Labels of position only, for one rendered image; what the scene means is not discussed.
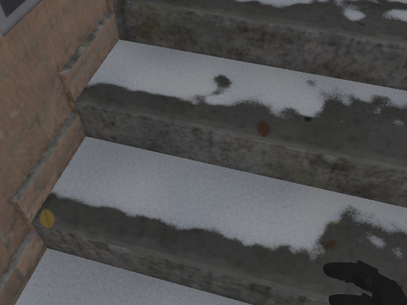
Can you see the robot right hand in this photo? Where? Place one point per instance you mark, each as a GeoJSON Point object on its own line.
{"type": "Point", "coordinates": [384, 291]}

